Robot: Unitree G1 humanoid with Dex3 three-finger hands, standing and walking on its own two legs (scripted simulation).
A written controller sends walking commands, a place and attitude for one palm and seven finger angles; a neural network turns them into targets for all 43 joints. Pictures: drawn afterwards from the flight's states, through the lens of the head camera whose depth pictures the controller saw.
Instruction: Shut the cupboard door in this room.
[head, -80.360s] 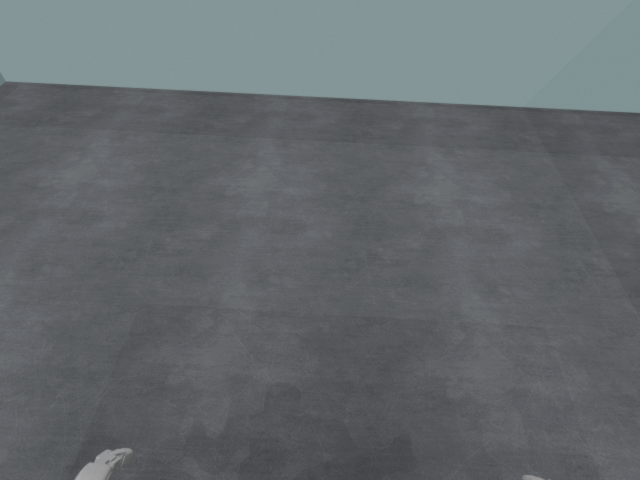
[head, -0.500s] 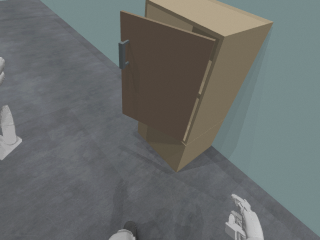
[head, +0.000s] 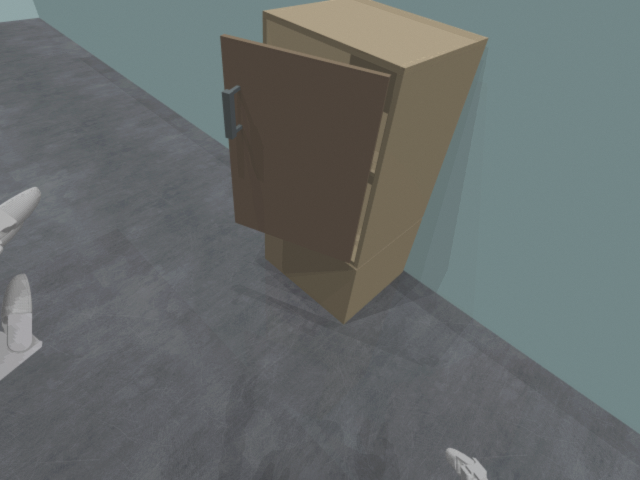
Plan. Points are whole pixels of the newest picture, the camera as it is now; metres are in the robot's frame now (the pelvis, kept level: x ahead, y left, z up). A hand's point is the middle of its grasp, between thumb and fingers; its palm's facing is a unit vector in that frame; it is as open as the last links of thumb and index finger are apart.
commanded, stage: stop stepping back and stand still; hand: left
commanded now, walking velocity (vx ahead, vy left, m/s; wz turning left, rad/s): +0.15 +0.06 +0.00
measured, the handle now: (233, 112) +0.97 +0.23 +0.00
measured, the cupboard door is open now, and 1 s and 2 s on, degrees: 22 22 22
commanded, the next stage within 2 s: let the arm hang, fingers relaxed in 1.46 s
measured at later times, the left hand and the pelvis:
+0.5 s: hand out of the picture +0.20 +0.31 +0.20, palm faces +0.49 -0.71 -0.50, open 7.4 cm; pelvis +0.00 +0.03 -0.01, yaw +3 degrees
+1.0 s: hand out of the picture +0.21 +0.32 +0.17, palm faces +0.46 -0.76 -0.46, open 7.4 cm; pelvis +0.01 +0.05 -0.01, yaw +2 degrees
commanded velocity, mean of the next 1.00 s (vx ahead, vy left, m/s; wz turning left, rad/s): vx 0.01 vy -0.02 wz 0.00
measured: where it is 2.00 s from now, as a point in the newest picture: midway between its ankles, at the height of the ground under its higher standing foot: outside the picture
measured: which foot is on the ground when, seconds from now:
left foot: down 0.00-0.00, up 0.02-0.34, down 0.36-1.00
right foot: up 0.00-0.00, down 0.02-1.00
